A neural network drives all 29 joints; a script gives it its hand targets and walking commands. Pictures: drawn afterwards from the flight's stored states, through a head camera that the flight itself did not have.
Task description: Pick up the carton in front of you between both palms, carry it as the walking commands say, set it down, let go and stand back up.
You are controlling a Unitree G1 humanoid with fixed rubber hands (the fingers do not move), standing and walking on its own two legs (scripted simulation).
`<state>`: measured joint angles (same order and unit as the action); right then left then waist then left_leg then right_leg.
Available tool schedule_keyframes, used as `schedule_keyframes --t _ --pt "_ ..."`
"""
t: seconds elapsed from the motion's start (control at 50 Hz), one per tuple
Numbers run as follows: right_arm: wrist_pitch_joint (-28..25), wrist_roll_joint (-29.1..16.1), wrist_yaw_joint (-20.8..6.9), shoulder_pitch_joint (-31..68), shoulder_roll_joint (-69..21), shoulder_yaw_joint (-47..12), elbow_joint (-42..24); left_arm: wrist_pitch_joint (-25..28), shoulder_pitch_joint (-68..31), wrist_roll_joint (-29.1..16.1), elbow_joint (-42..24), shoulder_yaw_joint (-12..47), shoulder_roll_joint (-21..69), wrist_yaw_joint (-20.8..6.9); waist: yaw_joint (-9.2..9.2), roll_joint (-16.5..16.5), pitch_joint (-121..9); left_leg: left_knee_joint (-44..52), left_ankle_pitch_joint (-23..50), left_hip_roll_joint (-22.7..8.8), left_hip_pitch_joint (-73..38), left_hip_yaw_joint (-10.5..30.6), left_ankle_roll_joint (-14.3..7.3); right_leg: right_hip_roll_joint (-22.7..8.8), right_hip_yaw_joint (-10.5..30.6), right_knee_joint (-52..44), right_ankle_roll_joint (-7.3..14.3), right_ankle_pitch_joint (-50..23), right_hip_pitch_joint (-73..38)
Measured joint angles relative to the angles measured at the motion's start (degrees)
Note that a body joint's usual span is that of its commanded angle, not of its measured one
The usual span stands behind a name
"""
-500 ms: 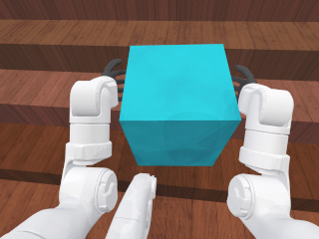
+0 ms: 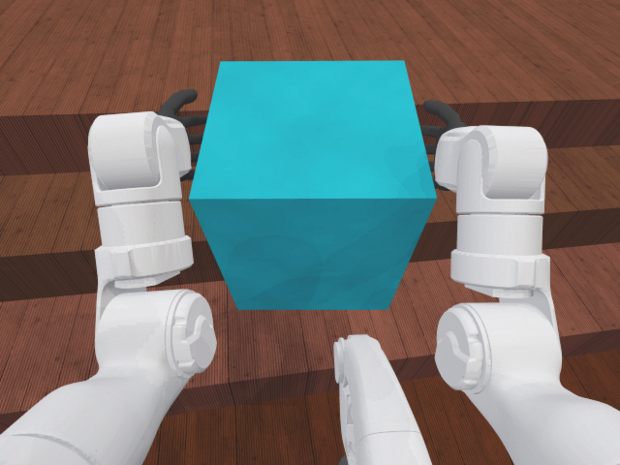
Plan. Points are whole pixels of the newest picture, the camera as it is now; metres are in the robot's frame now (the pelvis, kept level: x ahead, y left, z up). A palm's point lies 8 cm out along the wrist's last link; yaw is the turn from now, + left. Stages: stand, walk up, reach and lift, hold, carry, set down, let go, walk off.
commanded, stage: carry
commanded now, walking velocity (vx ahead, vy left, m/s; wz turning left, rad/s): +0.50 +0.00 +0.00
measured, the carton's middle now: (312, 198) +0.39 -0.03 +0.14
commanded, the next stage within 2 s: none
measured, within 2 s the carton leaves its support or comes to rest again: neither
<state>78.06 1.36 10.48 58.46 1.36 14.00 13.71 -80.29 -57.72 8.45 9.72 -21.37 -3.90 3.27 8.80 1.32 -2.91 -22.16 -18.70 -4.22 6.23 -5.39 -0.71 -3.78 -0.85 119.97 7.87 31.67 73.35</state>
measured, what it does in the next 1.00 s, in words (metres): climbs: right foot 0.18 m higher, then left foot 0.18 m higher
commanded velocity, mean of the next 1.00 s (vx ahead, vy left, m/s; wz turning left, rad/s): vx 0.50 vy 0.00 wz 0.00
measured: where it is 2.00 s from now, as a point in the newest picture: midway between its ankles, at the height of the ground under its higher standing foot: (269, 54)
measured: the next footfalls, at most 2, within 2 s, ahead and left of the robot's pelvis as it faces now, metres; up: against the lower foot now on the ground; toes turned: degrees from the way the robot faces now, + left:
right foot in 0.08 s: +0.26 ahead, -0.16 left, +0.18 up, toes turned -6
left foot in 0.56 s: +0.53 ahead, +0.09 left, +0.36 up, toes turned +6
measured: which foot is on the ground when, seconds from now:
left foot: down 0.00-0.14, up 0.16-0.54, down 0.56-1.00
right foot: up 0.00-0.06, down 0.08-0.60, up 0.62-1.00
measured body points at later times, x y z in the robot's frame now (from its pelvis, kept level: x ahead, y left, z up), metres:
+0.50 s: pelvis +0.30 -0.04 +0.18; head +0.31 -0.07 +0.63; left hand +0.68 +0.12 +0.39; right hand +0.71 -0.18 +0.38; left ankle +0.39 +0.08 -0.25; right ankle +0.22 -0.16 -0.56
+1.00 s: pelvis +0.61 -0.04 +0.37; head +0.61 -0.01 +0.82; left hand +1.01 +0.11 +0.57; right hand +0.99 -0.19 +0.59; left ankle +0.49 +0.08 -0.38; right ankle +0.76 -0.16 -0.11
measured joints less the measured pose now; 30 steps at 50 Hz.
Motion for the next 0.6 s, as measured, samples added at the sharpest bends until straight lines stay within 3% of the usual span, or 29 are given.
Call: schedule_keyframes --t 0.06,0.08,0.1,0.12,0.14,0.16,0.2,0.22,0.26,0.3,0.38,0.44,0.48,0.5,0.54,0.56,0.58,0.6 --pt "1.73 1.22 -1.4 0.68 0.75 2.64 0.87 -0.92 -1.66 -0.53 2.66 2.36 0.23 1.8 -3.99 -1.12 -0.98 11.4 4.18 -4.51 -8.3 -0.15 -0.19 -2.42 -5.46 -21.78 -0.21 -6.98 0.6" --pt "2.28 1.68 -1.85 0.65 1.05 3.68 1.14 -0.98 -2.12 -1.29 4.03 3.28 0.2 2.39 -5.7 -1.13 -1.44 13.18 6.77 -5.67 -9.61 -0.31 -0.31 -2.03 -7.33 -29.71 0.04 -10.48 -2.62" --pt "2.73 2.23 -2.41 0.15 1.38 4.64 1.26 -0.77 -1.99 -2.18 5.2 4.28 0.48 3.1 -8.12 -1.39 -1.86 12.08 9.21 -7.01 -9.57 -0.28 -0.6 -0.65 -8.86 -34.18 0.04 -8.01 -7.58" --pt "2.95 2.75 -3.02 -0.59 1.64 5.74 1.42 -0.55 -1.65 -2.96 6.15 5.39 0.9 3.89 -11.24 -1.23 -1.84 6.73 11.89 -8.22 -7.46 -0.03 -0.85 1.54 -9.63 -40.76 -0.02 -8.84 -14.67" --pt "2.99 3.51 -3.48 -0.95 1.74 6.66 1.81 -0.58 -1.48 -3.65 6.87 6.68 1.28 5.08 -14.18 -0.75 -1.16 -2.54 17.06 -8.93 -3.47 1.26 -1.43 3.46 -9.5 -49.43 -1.46 -11.33 -22.04" --pt "2.73 4.24 -4.04 -0.62 1.99 7.75 2.33 -0.19 -1.37 -4.35 7.25 7.56 1.43 5.69 -16.62 -0.92 0.17 -18.28 17.57 -7.83 2.98 5.43 -0.82 4.48 -9.34 -51.82 -3.07 -7.79 -25.01" --pt "1.72 5.99 -5.12 -0.68 2.35 9.63 3.43 1.55 0.42 -5.86 7.73 9.2 2.37 7.0 -19.47 -3.16 2.67 -53.63 13.81 -0.56 16.53 14.2 -0.9 5.05 -9.8 -54.23 -2.79 -7.06 -28.94" --pt "1.52 6.68 -5.37 -1.59 1.99 10.33 3.15 2.01 2.02 -6.51 7.23 9.57 2.96 7.57 -20.16 -4.29 3.31 -66.54 12.9 2.72 21.68 15.14 -1.86 5.4 -9.84 -56.91 -2.73 -7.63 -31.7" --pt "1.54 7.28 -5.44 -3.63 0.78 10.8 0.92 2.36 4.22 -7.44 5.53 9.35 3.54 8.27 -19.98 -4.82 4.42 -81.08 11.57 6.68 30.39 12.78 -4.06 5.5 -9.44 -63.65 -3.1 -8.99 -37.61" --pt "1.38 7.36 -5.46 -4.88 -0.11 10.16 -2.04 2.85 4.6 -8.06 3.94 8.75 3.5 8.71 -18.74 -3.93 5.33 -84.53 10.07 7.36 37.33 8.95 -5.73 5.05 -8.91 -70.8 -3.57 -10.46 -43.39" --pt "0.82 6.6 -5.49 -4.76 0.46 8.29 -5.67 4.09 3.26 -6.82 1.76 7.42 3.89 7.65 -16.57 -2.76 4.17 -82.4 2.67 4.64 48.25 3.46 -7.43 3.86 -7.67 -83.54 -3.94 -13.06 -52.71" --pt "1.05 5.63 -5.49 -3.58 1.93 6.84 -5.47 3.87 2.35 -5.27 1.01 6.82 4.37 6.9 -16.13 -3.19 1.59 -97.85 -10.21 3.5 59.54 3.81 -8.56 2.74 -6.09 -90.15 -5.13 -13.28 -58.53" --pt "1.23 5.48 -5.28 -2.54 2.19 5.33 -4.38 3.14 2.35 -4.97 0.5 6.18 3.81 6.3 -15.45 -3.21 1.11 -100.42 -12.6 2.08 66.18 4.07 -8.65 0.93 -4.75 -94.42 -6.47 -12.95 -63.56" --pt "1.35 5.45 -5.03 -2.22 2.07 4.44 -3.86 2.67 2.59 -4.93 0.2 5.71 3.43 5.91 -14.65 -3.12 0.89 -96.24 -11.57 1.09 68.23 3.07 -8.37 -0.21 -4.43 -97.75 -6.98 -13.37 -66.61" --pt "1.81 4.82 -3.91 -1.53 1.66 2.77 -2.75 1.45 2.64 -4.89 0.03 4.28 2.54 5.2 -12.42 -2.26 0.15 -78.83 -6.95 -0.32 67.26 -0.9 -8.0 -2.78 -4.57 -106.74 -7.18 -17.14 -72.5" --pt "1.89 4.53 -3.03 -1.14 1.37 1.81 -1.75 0.88 2.6 -4.57 0.27 3.45 2.2 4.86 -11.0 -2.11 -0.46 -70.13 -3.71 -0.19 64.45 -2.83 -8.27 -3.73 -4.84 -109.58 -6.57 -19.85 -74.16" --pt "1.77 4.0 -2.47 -1.24 1.03 1.08 -0.75 0.49 2.88 -4.27 0.64 2.48 1.87 4.35 -9.05 -1.66 -1.09 -65.04 -5.84 0.92 59.91 -4.48 -8.6 -4.92 -4.98 -109.83 -5.75 -22.55 -74.48" --pt "1.61 3.42 -1.88 -1.59 0.69 0.17 0.16 0.34 3.39 -3.92 1.12 1.39 1.7 3.79 -6.59 -1.49 -1.34 -58.53 -4.63 2.73 53.32 -5.72 -8.9 -6.13 -5.02 -106.13 -5.02 -25.57 -72.84"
